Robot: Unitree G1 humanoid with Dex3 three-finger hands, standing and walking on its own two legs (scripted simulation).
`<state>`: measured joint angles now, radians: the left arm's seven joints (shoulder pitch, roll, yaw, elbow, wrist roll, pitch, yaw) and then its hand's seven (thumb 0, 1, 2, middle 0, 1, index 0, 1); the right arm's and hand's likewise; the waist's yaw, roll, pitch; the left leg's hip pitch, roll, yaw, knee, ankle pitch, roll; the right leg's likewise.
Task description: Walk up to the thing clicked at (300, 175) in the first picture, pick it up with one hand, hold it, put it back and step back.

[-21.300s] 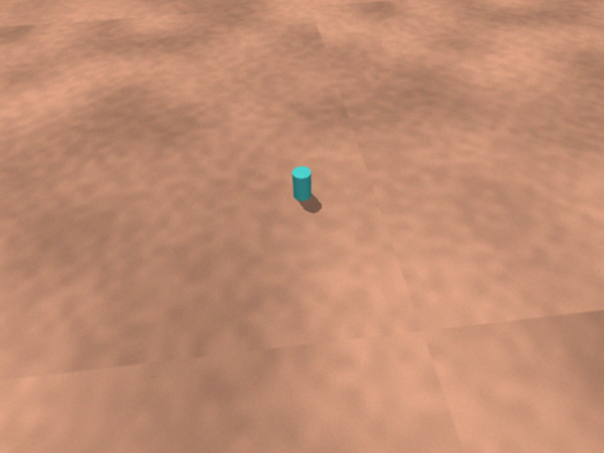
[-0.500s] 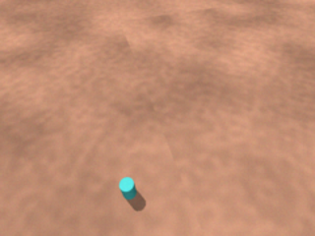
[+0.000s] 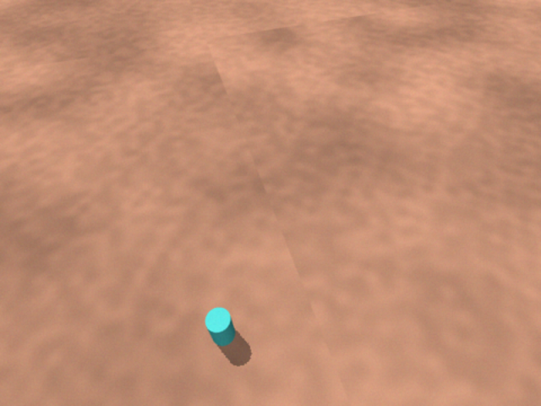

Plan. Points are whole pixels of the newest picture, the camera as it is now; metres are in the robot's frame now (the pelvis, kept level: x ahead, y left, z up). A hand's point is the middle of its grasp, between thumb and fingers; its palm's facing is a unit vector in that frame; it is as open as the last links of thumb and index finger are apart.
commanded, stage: go down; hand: left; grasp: from the side
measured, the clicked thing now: (220, 327) +0.48 +0.22 -0.71
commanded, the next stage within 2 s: none
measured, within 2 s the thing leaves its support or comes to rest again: neither
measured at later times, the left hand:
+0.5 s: hand (133, 402) +0.16 +0.26 -0.17, palm faces +0.03 -0.94 -0.35, open 14.6 cm
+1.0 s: hand (133, 403) +0.16 +0.27 -0.19, palm faces +0.06 -0.94 -0.35, open 17.4 cm
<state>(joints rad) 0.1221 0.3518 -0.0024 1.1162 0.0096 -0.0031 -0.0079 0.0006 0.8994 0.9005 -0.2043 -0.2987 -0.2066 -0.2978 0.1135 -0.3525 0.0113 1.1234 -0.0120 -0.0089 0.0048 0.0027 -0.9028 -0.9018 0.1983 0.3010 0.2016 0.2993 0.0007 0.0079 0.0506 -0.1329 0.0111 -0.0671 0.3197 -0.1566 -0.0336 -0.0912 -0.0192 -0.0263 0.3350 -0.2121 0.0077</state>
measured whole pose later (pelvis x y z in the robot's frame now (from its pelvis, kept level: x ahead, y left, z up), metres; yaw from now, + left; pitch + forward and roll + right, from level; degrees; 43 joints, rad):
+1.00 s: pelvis +0.01 +0.02 -0.07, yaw -2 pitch +15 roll -2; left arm 0.30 0.31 0.20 0.34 0.01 0.37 -0.01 -0.01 -0.54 0.05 -0.07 -0.05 -0.06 -0.07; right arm 0.23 -0.23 0.00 0.55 0.01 -0.14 -0.10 0.01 -0.80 -0.87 0.20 0.30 0.20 0.30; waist -0.04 0.02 -0.13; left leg -0.79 0.02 -0.06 1.04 -0.50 -0.02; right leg -0.72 0.00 -0.01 0.99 -0.52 0.03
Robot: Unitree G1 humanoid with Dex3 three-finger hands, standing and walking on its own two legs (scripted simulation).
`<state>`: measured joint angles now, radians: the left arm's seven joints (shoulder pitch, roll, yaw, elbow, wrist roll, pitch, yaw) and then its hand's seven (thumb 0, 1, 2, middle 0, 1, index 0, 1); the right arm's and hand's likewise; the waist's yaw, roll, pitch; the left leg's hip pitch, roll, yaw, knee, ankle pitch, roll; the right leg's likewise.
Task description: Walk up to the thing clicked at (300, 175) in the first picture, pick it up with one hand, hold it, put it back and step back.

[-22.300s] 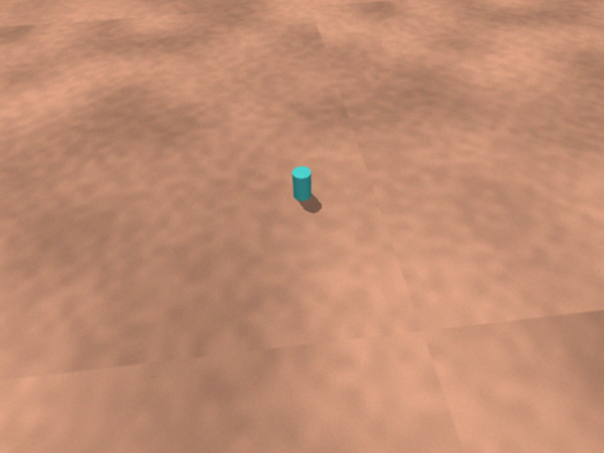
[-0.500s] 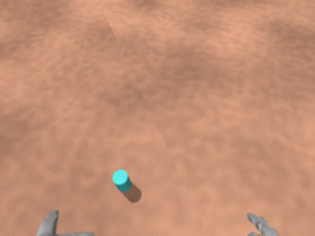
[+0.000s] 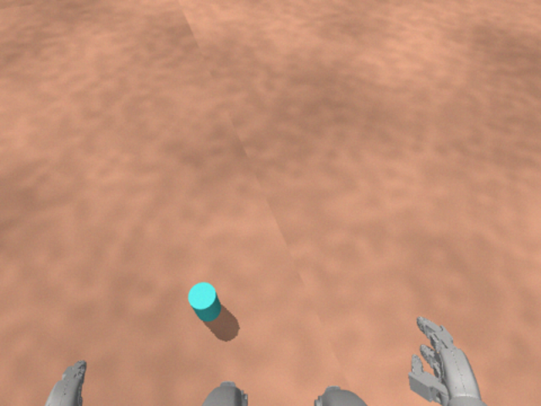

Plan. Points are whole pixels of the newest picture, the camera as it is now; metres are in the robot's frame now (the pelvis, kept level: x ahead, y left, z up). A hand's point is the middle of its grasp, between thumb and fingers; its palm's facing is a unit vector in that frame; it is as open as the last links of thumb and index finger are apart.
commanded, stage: go down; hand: left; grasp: from the side
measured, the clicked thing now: (205, 302) +0.47 +0.22 -0.64
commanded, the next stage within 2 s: none
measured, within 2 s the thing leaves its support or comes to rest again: neither
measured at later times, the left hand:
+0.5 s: hand out of the picture +0.13 +0.27 -0.13, palm faces +0.13 -0.93 -0.33, open 17.3 cm
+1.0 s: hand (108, 334) +0.28 +0.33 -0.21, palm faces +0.18 -0.97 -0.19, open 17.3 cm
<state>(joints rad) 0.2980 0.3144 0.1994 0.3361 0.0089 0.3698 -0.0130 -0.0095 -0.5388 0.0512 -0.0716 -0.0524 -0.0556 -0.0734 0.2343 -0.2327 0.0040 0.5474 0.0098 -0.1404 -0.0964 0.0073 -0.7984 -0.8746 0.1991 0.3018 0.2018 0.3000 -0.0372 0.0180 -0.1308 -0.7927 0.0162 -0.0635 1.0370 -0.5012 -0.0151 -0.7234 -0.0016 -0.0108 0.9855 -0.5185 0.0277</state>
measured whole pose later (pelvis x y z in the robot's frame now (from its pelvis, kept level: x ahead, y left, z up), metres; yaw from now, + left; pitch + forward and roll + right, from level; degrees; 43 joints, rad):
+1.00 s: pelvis -0.06 +0.00 -0.16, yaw -3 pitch +31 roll -4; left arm -0.24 0.55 0.54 0.77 -0.15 -0.26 -0.34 -0.01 -0.48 0.09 -0.04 -0.05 -0.04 -0.05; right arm 0.14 -0.29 0.02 0.63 -0.01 -0.19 -0.05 0.01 -0.89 -0.90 0.20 0.30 0.20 0.30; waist -0.05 0.00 -0.20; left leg -1.62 0.01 -0.09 1.74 -0.66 -0.03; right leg -1.55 0.02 -0.02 1.69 -0.69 0.03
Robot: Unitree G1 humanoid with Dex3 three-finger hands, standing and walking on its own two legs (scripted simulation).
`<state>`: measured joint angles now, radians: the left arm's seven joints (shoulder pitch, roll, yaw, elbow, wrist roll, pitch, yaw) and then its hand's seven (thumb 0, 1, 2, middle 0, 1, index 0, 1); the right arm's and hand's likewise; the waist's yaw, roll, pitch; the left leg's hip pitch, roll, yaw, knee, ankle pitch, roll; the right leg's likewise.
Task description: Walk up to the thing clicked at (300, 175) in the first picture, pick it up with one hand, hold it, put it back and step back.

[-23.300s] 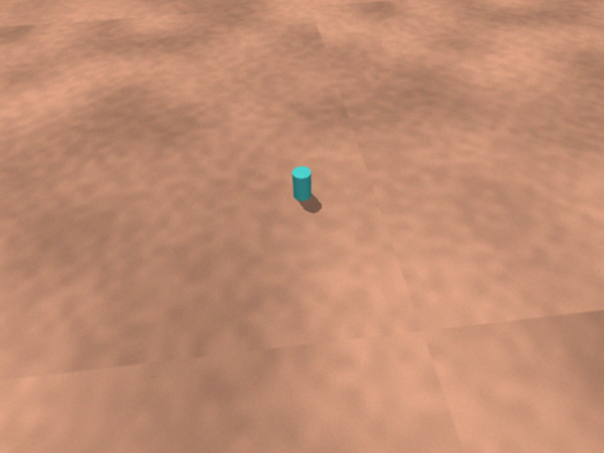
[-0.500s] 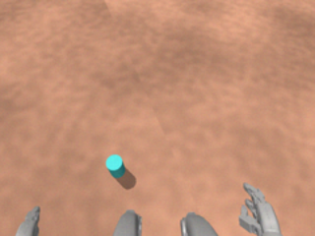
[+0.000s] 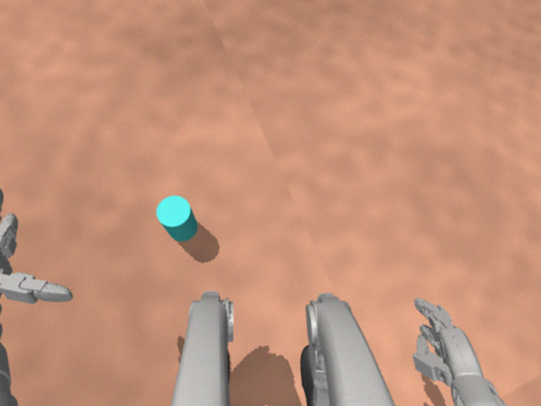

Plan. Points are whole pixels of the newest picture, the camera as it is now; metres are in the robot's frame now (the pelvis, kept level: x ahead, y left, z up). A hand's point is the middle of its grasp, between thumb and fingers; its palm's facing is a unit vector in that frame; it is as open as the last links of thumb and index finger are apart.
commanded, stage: go down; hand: left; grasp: from the side
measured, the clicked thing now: (178, 219) +0.52 +0.24 -0.47
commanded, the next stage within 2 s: approach in 1.08 s
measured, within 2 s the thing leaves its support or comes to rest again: neither
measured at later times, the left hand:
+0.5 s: hand (44, 223) +0.39 +0.38 -0.11, palm faces +0.23 -0.97 -0.07, open 17.0 cm
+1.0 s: hand (41, 208) +0.42 +0.41 -0.13, palm faces +0.25 -0.97 -0.05, open 17.0 cm
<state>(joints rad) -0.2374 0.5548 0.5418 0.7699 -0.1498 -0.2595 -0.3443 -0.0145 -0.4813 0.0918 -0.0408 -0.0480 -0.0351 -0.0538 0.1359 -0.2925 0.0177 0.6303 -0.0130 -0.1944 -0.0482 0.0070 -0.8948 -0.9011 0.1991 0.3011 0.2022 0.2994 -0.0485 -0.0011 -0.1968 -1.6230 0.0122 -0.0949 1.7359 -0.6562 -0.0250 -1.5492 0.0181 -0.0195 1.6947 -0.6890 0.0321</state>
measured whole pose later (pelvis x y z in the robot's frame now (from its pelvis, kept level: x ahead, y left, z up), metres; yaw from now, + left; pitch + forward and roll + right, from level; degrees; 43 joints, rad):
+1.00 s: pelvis -0.04 +0.00 -0.17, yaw -6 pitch +31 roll -9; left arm -0.76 1.00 0.86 1.15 -0.15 -0.41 -0.61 -0.02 -0.42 0.10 -0.03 -0.09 -0.03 -0.08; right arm 0.13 -0.35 0.17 0.65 -0.07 -0.10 0.00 0.00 -0.90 -0.90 0.20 0.30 0.20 0.30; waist -0.14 -0.03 -0.06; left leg -2.17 0.00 -0.18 2.29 -0.67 -0.03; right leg -2.06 0.05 -0.07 2.20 -0.70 0.05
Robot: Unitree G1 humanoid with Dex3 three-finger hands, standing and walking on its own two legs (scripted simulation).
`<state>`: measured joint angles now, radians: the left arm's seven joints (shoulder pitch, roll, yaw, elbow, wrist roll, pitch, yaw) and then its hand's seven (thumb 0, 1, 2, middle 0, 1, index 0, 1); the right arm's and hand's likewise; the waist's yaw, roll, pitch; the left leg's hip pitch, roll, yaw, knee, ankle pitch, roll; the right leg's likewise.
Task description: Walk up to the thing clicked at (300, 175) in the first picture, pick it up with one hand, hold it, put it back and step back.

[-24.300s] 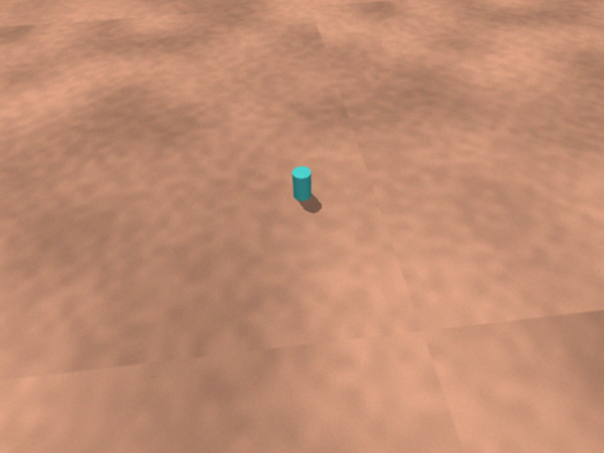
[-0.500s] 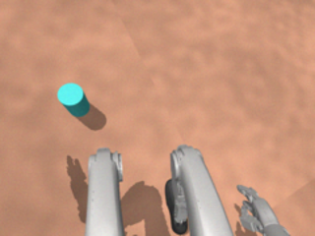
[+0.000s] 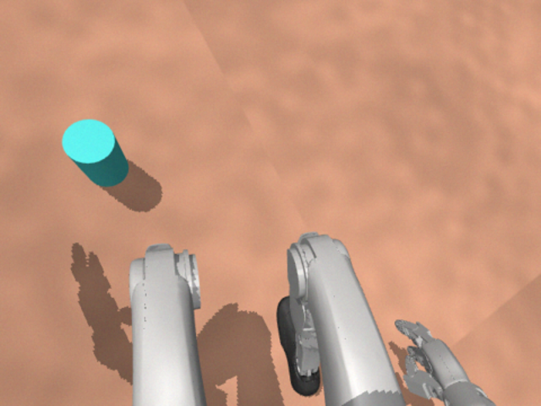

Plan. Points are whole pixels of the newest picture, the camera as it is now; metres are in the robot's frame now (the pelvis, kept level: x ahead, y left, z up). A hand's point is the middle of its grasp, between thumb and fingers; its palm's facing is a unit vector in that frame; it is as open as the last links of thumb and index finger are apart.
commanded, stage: go down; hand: left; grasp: from the side
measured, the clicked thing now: (99, 156) +0.53 +0.29 -0.30
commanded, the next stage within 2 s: approach in 0.08 s
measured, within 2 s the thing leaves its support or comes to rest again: neither
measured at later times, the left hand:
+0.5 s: hand out of the picture +0.45 +0.44 -0.05, palm faces +0.35 -0.94 +0.00, open 17.4 cm
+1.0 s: hand (52, 161) +0.49 +0.35 -0.23, palm faces +0.31 -0.95 +0.01, open 17.5 cm
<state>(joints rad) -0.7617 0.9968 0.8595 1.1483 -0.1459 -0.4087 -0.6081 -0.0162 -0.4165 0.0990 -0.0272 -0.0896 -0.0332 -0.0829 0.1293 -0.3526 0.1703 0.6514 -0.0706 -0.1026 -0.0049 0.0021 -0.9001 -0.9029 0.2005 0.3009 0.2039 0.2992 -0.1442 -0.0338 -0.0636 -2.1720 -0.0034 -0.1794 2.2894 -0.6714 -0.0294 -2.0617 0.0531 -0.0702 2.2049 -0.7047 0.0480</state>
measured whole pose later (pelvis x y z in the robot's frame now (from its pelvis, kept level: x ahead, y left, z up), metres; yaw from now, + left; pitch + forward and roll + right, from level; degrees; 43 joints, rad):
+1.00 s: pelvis -0.01 +0.02 -0.07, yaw -9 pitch +18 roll -18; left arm -0.81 1.13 0.71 1.55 -0.11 -0.85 -0.31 -0.02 -0.57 0.09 -0.04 -0.13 -0.06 -0.12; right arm -0.11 -0.39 0.54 0.51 -0.29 0.07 0.05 0.00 -0.91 -0.90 0.20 0.30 0.20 0.30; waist -0.29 -0.25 0.25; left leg -2.25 0.01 -0.35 2.60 -0.72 0.00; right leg -2.09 0.12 -0.19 2.37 -0.68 0.07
